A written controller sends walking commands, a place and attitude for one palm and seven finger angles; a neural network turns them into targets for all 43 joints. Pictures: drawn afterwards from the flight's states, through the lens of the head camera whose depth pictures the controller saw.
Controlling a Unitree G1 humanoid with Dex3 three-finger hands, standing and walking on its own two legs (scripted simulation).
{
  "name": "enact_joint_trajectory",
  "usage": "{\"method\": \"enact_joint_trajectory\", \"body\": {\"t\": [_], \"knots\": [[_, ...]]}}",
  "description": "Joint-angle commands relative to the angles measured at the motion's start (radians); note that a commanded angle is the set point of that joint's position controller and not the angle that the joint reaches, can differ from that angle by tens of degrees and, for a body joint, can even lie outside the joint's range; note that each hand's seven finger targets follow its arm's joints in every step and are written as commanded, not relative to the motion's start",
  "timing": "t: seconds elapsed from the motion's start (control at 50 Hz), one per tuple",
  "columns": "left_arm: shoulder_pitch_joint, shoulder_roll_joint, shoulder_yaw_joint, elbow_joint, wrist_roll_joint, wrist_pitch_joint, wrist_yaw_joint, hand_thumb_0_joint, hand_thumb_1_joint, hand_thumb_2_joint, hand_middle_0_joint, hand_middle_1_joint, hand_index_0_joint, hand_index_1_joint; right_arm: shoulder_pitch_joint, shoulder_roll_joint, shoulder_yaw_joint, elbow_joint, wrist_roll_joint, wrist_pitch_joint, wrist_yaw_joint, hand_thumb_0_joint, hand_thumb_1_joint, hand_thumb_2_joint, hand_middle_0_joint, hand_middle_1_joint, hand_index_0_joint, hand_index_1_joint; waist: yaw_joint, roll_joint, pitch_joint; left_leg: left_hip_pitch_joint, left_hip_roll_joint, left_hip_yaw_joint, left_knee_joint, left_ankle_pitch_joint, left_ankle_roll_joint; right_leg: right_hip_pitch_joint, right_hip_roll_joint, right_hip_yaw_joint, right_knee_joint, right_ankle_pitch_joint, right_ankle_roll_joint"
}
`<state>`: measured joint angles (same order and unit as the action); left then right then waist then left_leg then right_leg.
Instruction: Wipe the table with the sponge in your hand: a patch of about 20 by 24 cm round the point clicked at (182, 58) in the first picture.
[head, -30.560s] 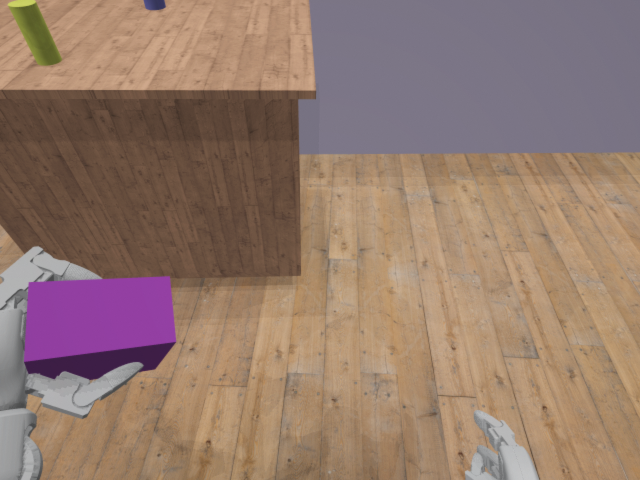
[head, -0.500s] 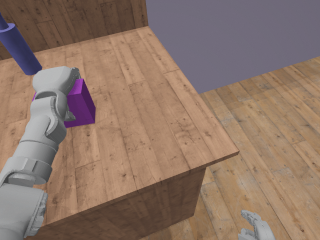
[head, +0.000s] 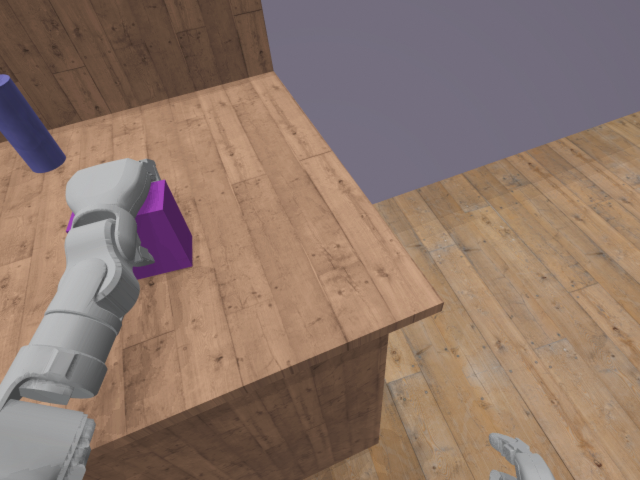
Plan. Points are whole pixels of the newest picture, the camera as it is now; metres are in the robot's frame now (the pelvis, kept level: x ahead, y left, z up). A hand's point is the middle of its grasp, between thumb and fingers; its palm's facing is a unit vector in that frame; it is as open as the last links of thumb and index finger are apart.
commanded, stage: wipe back along the middle lane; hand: left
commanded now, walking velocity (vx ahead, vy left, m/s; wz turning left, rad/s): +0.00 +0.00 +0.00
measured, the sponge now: (142, 242) +0.38 +0.28 +0.10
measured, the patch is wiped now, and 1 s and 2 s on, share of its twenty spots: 0.30 0.75 0.80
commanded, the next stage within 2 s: slide across to the third lane in 1.38 s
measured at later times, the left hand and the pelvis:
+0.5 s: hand (124, 255) +0.33 +0.26 +0.14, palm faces +0.03 -0.02 -1.00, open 10.4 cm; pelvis -0.02 -0.03 +0.00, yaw -1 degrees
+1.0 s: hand (123, 282) +0.29 +0.25 +0.14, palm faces +0.11 -0.04 -0.99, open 10.4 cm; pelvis -0.02 -0.02 -0.01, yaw -2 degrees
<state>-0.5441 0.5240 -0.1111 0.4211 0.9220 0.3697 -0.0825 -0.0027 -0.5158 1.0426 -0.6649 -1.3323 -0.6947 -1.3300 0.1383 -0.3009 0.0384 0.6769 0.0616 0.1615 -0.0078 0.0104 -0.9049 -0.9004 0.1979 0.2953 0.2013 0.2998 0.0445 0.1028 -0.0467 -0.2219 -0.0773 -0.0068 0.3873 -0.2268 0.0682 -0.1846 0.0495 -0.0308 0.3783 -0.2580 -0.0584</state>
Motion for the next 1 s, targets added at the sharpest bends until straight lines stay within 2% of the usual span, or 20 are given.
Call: {"method": "enact_joint_trajectory", "body": {"t": [0.0,0.02,0.08,0.28,0.32,0.34,0.36,0.4,0.42,0.44,0.5,0.6,0.64,0.68,0.7,0.72,0.76,0.82,0.94,0.98], "knots": [[-0.216,0.236,0.083,-0.184,0.004,0.019,0.012,0.000,0.100,1.300,-1.200,-1.600,-1.200,-1.600,-0.146,-0.114,-0.037,-0.155,0.009,-0.038,-0.009,0.000,-0.900,-0.900,0.200,0.300,0.200,0.300,0.017,-0.106,-0.268,0.091,0.033,-0.035,0.019,0.421,-0.016,0.155,-0.030,0.061,0.008,0.459,-0.016],[-0.204,0.277,0.123,-0.194,-0.002,0.027,0.013,0.000,0.100,1.300,-1.200,-1.600,-1.200,-1.600,-0.160,-0.119,-0.035,-0.158,0.008,-0.038,-0.012,0.000,-0.900,-0.900,0.200,0.300,0.200,0.300,0.028,-0.105,-0.270,0.076,0.029,-0.036,0.017,0.399,-0.010,0.170,-0.031,0.080,0.008,0.464,-0.023],[-0.187,0.261,0.097,-0.184,-0.006,0.047,0.009,0.000,0.100,1.300,-1.200,-1.600,-1.200,-1.600,-0.159,-0.119,-0.038,-0.149,0.014,-0.034,-0.021,0.000,-0.900,-0.900,0.200,0.300,0.200,0.300,0.009,-0.123,-0.233,0.058,0.025,-0.026,0.013,0.337,-0.004,0.155,-0.030,0.078,0.002,0.429,-0.012],[-0.079,0.259,0.092,-0.153,-0.025,0.032,-0.024,0.000,0.100,1.300,-1.200,-1.600,-1.200,-1.600,-0.170,-0.116,-0.032,-0.162,0.019,-0.036,-0.039,0.000,-0.900,-0.900,0.200,0.300,0.200,0.300,0.001,-0.133,-0.188,0.010,0.019,-0.012,0.028,0.232,0.005,0.150,-0.039,0.119,-0.002,0.392,0.000],[-0.052,0.268,0.111,-0.191,-0.030,0.025,-0.025,0.000,0.100,1.300,-1.200,-1.600,-1.200,-1.600,-0.188,-0.116,-0.031,-0.178,0.018,-0.036,-0.037,0.000,-0.900,-0.900,0.200,0.300,0.200,0.300,0.015,-0.100,-0.203,0.007,0.016,-0.018,0.033,0.240,0.005,0.155,-0.040,0.139,0.007,0.404,-0.009],[-0.033,0.233,0.090,-0.200,-0.035,0.021,-0.022,0.000,0.100,1.300,-1.200,-1.600,-1.200,-1.600,-0.179,-0.111,-0.035,-0.178,0.017,-0.037,-0.035,0.000,-0.900,-0.900,0.200,0.300,0.200,0.300,0.009,-0.114,-0.204,0.012,0.018,-0.015,0.038,0.245,0.004,0.158,-0.041,0.128,0.012,0.416,-0.005],[0.012,0.254,0.116,-0.192,-0.040,0.018,-0.018,0.000,0.100,1.300,-1.200,-1.600,-1.200,-1.600,-0.176,-0.113,-0.036,-0.177,0.018,-0.038,-0.034,0.000,-0.900,-0.900,0.200,0.300,0.200,0.300,0.015,-0.132,-0.192,0.001,0.019,-0.016,0.042,0.238,0.004,0.157,-0.040,0.132,0.012,0.419,-0.001],[0.022,0.224,0.094,-0.212,-0.045,0.019,-0.017,0.000,0.100,1.300,-1.200,-1.600,-1.200,-1.600,-0.184,-0.112,-0.036,-0.182,0.017,-0.038,-0.033,0.000,-0.900,-0.900,0.200,0.300,0.200,0.300,0.010,-0.140,-0.172,-0.006,0.018,-0.012,0.046,0.227,0.004,0.144,-0.041,0.139,0.011,0.426,0.002],[0.048,0.267,0.138,-0.216,-0.053,0.025,-0.015,0.000,0.100,1.300,-1.200,-1.600,-1.200,-1.600,-0.195,-0.114,-0.034,-0.187,0.019,-0.036,-0.032,0.000,-0.900,-0.900,0.200,0.300,0.200,0.300,0.023,-0.131,-0.174,-0.017,0.018,-0.020,0.041,0.218,0.004,0.147,-0.039,0.151,0.015,0.404,-0.003],[0.029,0.220,0.090,-0.211,-0.048,0.031,-0.012,0.000,0.100,1.300,-1.200,-1.600,-1.200,-1.600,-0.193,-0.112,-0.032,-0.183,0.020,-0.034,-0.034,0.000,-0.900,-0.900,0.200,0.300,0.200,0.300,0.007,-0.136,-0.153,-0.020,0.018,-0.013,0.037,0.200,0.003,0.127,-0.038,0.136,0.010,0.367,0.002],[0.074,0.191,0.074,-0.241,-0.051,0.045,-0.007,0.000,0.100,1.300,-1.200,-1.600,-1.200,-1.600,-0.202,-0.109,-0.036,-0.188,0.022,-0.038,-0.033,0.000,-0.900,-0.900,0.200,0.300,0.200,0.300,0.013,-0.138,-0.149,-0.010,0.017,-0.017,0.044,0.197,0.003,0.112,-0.035,0.137,0.006,0.354,0.002],[0.132,0.183,0.077,-0.237,-0.069,0.070,-0.003,0.000,0.100,1.300,-1.200,-1.600,-1.200,-1.600,-0.209,-0.111,-0.034,-0.184,0.024,-0.042,-0.036,0.000,-0.900,-0.900,0.200,0.300,0.200,0.300,0.011,-0.195,-0.130,-0.032,0.019,-0.013,0.050,0.162,0.002,0.110,-0.037,0.152,0.008,0.345,0.013],[0.143,0.163,0.062,-0.242,-0.073,0.079,-0.006,0.000,0.100,1.300,-1.200,-1.600,-1.200,-1.600,-0.215,-0.110,-0.032,-0.186,0.026,-0.042,-0.036,0.000,-0.900,-0.900,0.200,0.300,0.200,0.300,0.009,-0.184,-0.128,-0.036,0.021,-0.014,0.047,0.153,0.002,0.105,-0.037,0.148,0.012,0.320,0.013],[0.151,0.188,0.082,-0.259,-0.070,0.083,-0.004,0.000,0.100,1.300,-1.200,-1.600,-1.200,-1.600,-0.216,-0.113,-0.033,-0.185,0.025,-0.044,-0.036,0.000,-0.900,-0.900,0.200,0.300,0.200,0.300,0.016,-0.178,-0.144,-0.030,0.020,-0.016,0.052,0.158,0.002,0.112,-0.035,0.151,0.014,0.321,0.012],[0.186,0.155,0.063,-0.277,-0.078,0.086,-0.006,0.000,0.100,1.300,-1.200,-1.600,-1.200,-1.600,-0.224,-0.106,-0.032,-0.195,0.024,-0.047,-0.036,0.000,-0.900,-0.900,0.200,0.300,0.200,0.300,0.021,-0.173,-0.151,-0.029,0.019,-0.012,0.056,0.170,0.001,0.125,-0.039,0.151,0.020,0.349,0.015],[0.189,0.169,0.076,-0.297,-0.083,0.090,-0.009,0.000,0.100,1.300,-1.200,-1.600,-1.200,-1.600,-0.237,-0.107,-0.029,-0.200,0.027,-0.047,-0.034,0.000,-0.900,-0.900,0.200,0.300,0.200,0.300,0.025,-0.147,-0.147,-0.027,0.020,-0.019,0.055,0.173,0.001,0.117,-0.038,0.160,0.022,0.347,0.008],[0.227,0.130,0.054,-0.315,-0.086,0.091,-0.008,0.000,0.100,1.300,-1.200,-1.600,-1.200,-1.600,-0.228,-0.104,-0.030,-0.202,0.025,-0.049,-0.029,0.000,-0.900,-0.900,0.200,0.300,0.200,0.300,0.024,-0.171,-0.148,-0.022,0.023,-0.016,0.058,0.185,0.001,0.117,-0.035,0.142,0.028,0.365,0.013],[0.302,0.136,0.081,-0.391,-0.100,0.096,-0.003,0.000,0.100,1.300,-1.200,-1.600,-1.200,-1.600,-0.251,-0.100,-0.029,-0.216,0.024,-0.052,-0.021,0.000,-0.900,-0.900,0.200,0.300,0.200,0.300,0.042,-0.149,-0.172,-0.015,0.023,-0.022,0.062,0.208,-0.001,0.137,-0.036,0.153,0.043,0.395,0.007],[0.435,0.098,0.087,-0.513,-0.119,0.138,0.023,0.000,0.100,1.300,-1.200,-1.600,-1.200,-1.600,-0.271,-0.090,-0.032,-0.225,0.023,-0.054,-0.008,0.000,-0.900,-0.900,0.200,0.300,0.200,0.300,0.055,-0.170,-0.137,-0.007,0.030,-0.021,0.060,0.232,-0.008,0.124,-0.031,0.137,0.057,0.409,0.010],[0.412,0.078,0.059,-0.538,-0.116,0.163,0.027,0.000,0.100,1.300,-1.200,-1.600,-1.200,-1.600,-0.288,-0.090,-0.029,-0.224,0.023,-0.050,-0.011,0.000,-0.900,-0.900,0.200,0.300,0.200,0.300,0.048,-0.184,-0.116,-0.006,0.031,-0.019,0.054,0.214,-0.009,0.102,-0.029,0.136,0.047,0.377,0.012]]}}
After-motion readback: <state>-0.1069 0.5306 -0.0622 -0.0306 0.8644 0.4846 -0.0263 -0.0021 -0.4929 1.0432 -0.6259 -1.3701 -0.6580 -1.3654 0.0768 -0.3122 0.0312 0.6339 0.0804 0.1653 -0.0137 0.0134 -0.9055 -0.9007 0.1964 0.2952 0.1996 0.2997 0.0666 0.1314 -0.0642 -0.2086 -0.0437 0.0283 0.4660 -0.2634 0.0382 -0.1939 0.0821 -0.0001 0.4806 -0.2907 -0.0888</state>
